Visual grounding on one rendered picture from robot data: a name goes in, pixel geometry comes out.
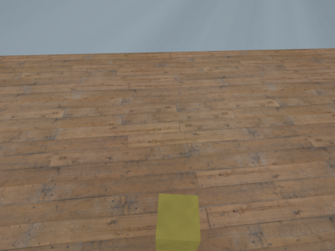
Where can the carton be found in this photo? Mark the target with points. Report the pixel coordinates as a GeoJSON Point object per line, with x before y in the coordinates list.
{"type": "Point", "coordinates": [178, 226]}

